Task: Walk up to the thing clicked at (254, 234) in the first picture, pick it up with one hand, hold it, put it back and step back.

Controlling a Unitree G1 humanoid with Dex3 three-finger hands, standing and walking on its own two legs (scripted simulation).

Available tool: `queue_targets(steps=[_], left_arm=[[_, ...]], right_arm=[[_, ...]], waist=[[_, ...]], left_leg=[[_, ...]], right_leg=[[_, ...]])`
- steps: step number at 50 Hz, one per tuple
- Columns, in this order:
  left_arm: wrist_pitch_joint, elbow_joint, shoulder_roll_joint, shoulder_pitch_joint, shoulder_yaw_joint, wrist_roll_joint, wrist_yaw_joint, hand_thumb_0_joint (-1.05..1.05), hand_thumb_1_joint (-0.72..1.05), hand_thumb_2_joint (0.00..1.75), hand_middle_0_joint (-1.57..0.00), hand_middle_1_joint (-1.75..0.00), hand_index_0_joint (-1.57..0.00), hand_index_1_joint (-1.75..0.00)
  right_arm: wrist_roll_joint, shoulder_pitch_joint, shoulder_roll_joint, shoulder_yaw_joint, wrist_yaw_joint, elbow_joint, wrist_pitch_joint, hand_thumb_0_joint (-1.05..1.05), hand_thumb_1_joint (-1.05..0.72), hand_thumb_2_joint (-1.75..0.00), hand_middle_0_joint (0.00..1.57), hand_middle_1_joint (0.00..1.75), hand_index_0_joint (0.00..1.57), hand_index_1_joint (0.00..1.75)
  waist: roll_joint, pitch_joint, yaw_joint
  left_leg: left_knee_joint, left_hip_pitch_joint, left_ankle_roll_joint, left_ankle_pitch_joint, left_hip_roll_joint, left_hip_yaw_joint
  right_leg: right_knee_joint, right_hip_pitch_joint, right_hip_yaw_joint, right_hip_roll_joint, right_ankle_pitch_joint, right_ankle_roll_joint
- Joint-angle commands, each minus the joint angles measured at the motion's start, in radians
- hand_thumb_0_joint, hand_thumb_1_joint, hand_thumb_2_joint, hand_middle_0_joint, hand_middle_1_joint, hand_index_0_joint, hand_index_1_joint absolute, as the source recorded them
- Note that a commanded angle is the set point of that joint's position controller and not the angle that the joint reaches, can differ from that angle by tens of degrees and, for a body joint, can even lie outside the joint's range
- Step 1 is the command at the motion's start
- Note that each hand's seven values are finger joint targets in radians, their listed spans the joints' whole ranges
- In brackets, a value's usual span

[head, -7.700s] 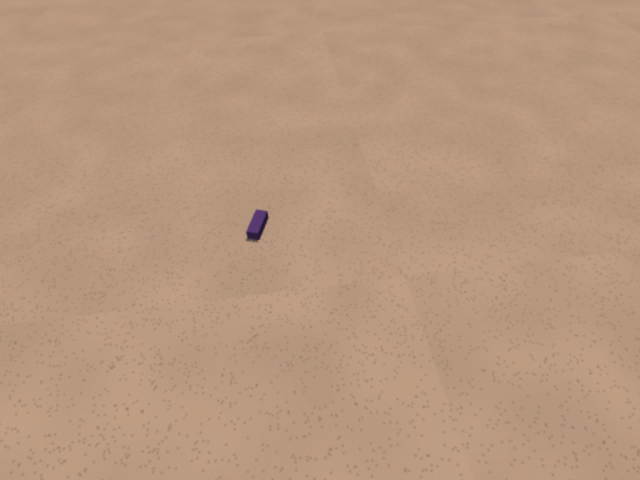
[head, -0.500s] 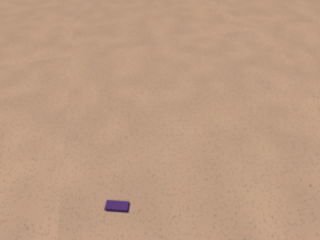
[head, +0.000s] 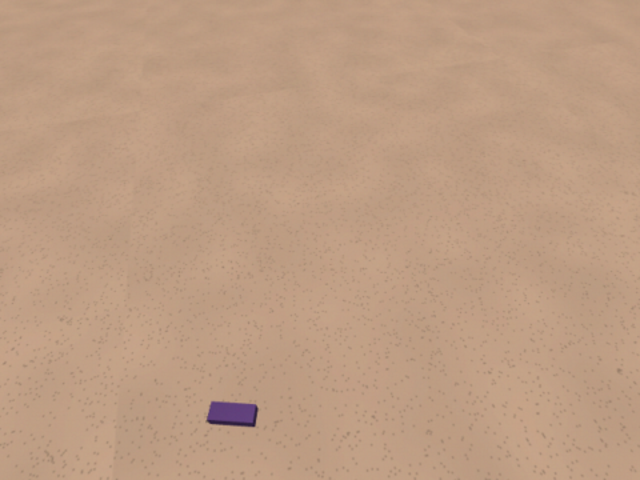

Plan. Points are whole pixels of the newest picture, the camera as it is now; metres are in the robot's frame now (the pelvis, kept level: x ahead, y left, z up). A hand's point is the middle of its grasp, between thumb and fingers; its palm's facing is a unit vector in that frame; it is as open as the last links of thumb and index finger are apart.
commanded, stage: stand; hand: left
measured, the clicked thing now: (233, 414) +0.40 +0.31 -0.76
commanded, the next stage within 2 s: rise first in 1.52 s
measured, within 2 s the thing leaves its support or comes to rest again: neither
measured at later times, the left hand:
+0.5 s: hand out of the picture +0.08 +0.25 -0.16, palm faces -0.03 -0.94 -0.35, open 7.3 cm
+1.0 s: hand out of the picture +0.07 +0.26 -0.16, palm faces -0.03 -0.94 -0.35, open 7.3 cm
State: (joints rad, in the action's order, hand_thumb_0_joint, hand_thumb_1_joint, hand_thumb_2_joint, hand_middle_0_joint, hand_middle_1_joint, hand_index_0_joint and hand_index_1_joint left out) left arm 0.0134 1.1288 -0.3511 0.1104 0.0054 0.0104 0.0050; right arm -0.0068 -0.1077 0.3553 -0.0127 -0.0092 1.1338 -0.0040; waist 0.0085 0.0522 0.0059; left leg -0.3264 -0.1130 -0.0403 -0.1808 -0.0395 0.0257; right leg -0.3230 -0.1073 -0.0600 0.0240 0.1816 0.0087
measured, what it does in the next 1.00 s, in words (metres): stands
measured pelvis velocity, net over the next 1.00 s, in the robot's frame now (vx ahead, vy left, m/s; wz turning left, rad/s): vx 0.01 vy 0.00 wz -0.01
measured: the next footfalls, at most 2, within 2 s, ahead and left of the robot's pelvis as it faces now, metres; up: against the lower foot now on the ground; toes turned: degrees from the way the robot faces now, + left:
none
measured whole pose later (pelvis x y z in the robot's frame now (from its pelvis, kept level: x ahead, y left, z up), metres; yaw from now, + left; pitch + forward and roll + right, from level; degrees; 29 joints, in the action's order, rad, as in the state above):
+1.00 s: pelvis +0.01 +0.00 +0.00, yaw +0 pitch -2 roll +0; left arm 0.01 1.12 -0.35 0.13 0.00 0.01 0.00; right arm -0.01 -0.12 0.35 -0.01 -0.01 1.13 0.00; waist 0.01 0.05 0.01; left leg -0.32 -0.10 -0.04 -0.19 -0.04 0.02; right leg -0.32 -0.10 -0.05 0.03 0.19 0.01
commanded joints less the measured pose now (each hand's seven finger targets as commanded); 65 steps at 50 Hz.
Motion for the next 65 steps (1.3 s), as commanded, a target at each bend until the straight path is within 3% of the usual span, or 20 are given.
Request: queue_targets(steps=[1, 8, 11, 24, 34, 38, 42, 47, 51, 65], left_arm=[[0.016, -0.052, -0.219, -0.039, -0.047, 0.000, -0.010, 0.00, 0.90, 0.90, -0.20, -0.30, -0.20, -0.30], [0.015, -0.055, -0.222, -0.035, -0.049, 0.000, -0.011, 0.00, 0.90, 0.90, -0.20, -0.30, -0.20, -0.30], [0.015, -0.053, -0.219, -0.030, -0.046, 0.000, -0.010, 0.00, 0.90, 0.90, -0.20, -0.30, -0.20, -0.30], [0.018, -0.058, -0.217, -0.030, -0.047, 0.000, -0.014, 0.00, 0.90, 0.90, -0.20, -0.30, -0.20, -0.30], [0.018, -0.056, -0.219, -0.020, -0.049, 0.000, -0.012, 0.00, 0.90, 0.90, -0.20, -0.30, -0.20, -0.30], [0.017, -0.060, -0.219, -0.024, -0.050, 0.001, -0.012, 0.00, 0.90, 0.90, -0.20, -0.30, -0.20, -0.30], [0.016, -0.060, -0.219, -0.024, -0.050, 0.000, -0.012, 0.00, 0.90, 0.90, -0.20, -0.30, -0.20, -0.30], [0.015, -0.061, -0.215, -0.020, -0.049, 0.001, -0.012, 0.00, 0.90, 0.90, -0.20, -0.30, -0.20, -0.30], [0.015, -0.060, -0.215, -0.020, -0.049, 0.000, -0.011, 0.00, 0.90, 0.90, -0.20, -0.30, -0.20, -0.30], [0.017, -0.061, -0.215, -0.017, -0.047, 0.001, -0.014, 0.00, 0.90, 0.90, -0.20, -0.30, -0.20, -0.30]], right_arm=[[-0.004, 0.039, 0.208, 0.042, 0.016, -0.058, -0.019, 0.00, -0.90, -0.90, 0.20, 0.30, 0.20, 0.30], [-0.004, 0.035, 0.210, 0.042, 0.019, -0.062, -0.020, 0.00, -0.90, -0.90, 0.20, 0.30, 0.20, 0.30], [-0.002, 0.037, 0.206, 0.041, 0.018, -0.061, -0.019, 0.00, -0.90, -0.90, 0.20, 0.30, 0.20, 0.30], [-0.003, 0.035, 0.208, 0.044, 0.019, -0.068, -0.020, 0.00, -0.90, -0.90, 0.20, 0.30, 0.20, 0.30], [-0.002, 0.036, 0.208, 0.047, 0.017, -0.067, -0.018, 0.00, -0.90, -0.90, 0.20, 0.30, 0.20, 0.30], [-0.002, 0.037, 0.207, 0.046, 0.018, -0.071, -0.020, 0.00, -0.90, -0.90, 0.20, 0.30, 0.20, 0.30], [-0.003, 0.034, 0.207, 0.048, 0.018, -0.070, -0.018, 0.00, -0.90, -0.90, 0.20, 0.30, 0.20, 0.30], [-0.004, 0.028, 0.208, 0.043, 0.019, -0.069, -0.022, 0.00, -0.90, -0.90, 0.20, 0.30, 0.20, 0.30], [-0.004, 0.027, 0.208, 0.044, 0.020, -0.067, -0.020, 0.00, -0.90, -0.90, 0.20, 0.30, 0.20, 0.30], [-0.003, 0.026, 0.206, 0.046, 0.018, -0.071, -0.018, 0.00, -0.90, -0.90, 0.20, 0.30, 0.20, 0.30]], waist=[[-0.004, -0.072, -0.001], [0.001, -0.087, 0.000], [-0.008, -0.075, 0.000], [-0.008, -0.099, -0.001], [-0.007, -0.065, 0.001], [-0.001, -0.071, 0.001], [-0.004, -0.065, -0.001], [0.001, -0.078, 0.002], [-0.001, -0.060, 0.000], [-0.012, -0.072, -0.003]], left_leg=[[0.048, -0.013, 0.044, 0.137, -0.088, 0.066], [0.049, -0.001, 0.043, 0.180, -0.093, 0.068], [0.050, -0.003, 0.042, 0.154, -0.091, 0.068], [0.035, 0.016, 0.047, 0.210, -0.095, 0.063], [0.050, 0.007, 0.049, 0.129, -0.089, 0.064], [0.052, 0.013, 0.046, 0.165, -0.091, 0.064], [0.053, 0.004, 0.046, 0.138, -0.089, 0.063], [0.049, 0.003, 0.050, 0.185, -0.095, 0.062], [0.054, -0.002, 0.046, 0.147, -0.089, 0.060], [0.044, 0.005, 0.052, 0.155, -0.090, 0.061]], right_leg=[[0.062, 0.032, 0.101, 0.120, -0.121, -0.019], [0.046, 0.038, 0.096, 0.120, -0.144, -0.021], [0.055, 0.025, 0.096, 0.118, -0.118, -0.020], [0.044, 0.051, 0.096, 0.123, -0.201, -0.019], [0.067, 0.029, 0.103, 0.119, -0.126, -0.021], [0.057, 0.027, 0.098, 0.116, -0.151, -0.022], [0.063, 0.021, 0.101, 0.115, -0.117, -0.022], [0.046, 0.046, 0.099, 0.119, -0.173, -0.020], [0.058, 0.025, 0.102, 0.116, -0.131, -0.021], [0.058, 0.035, 0.099, 0.120, -0.153, -0.022]])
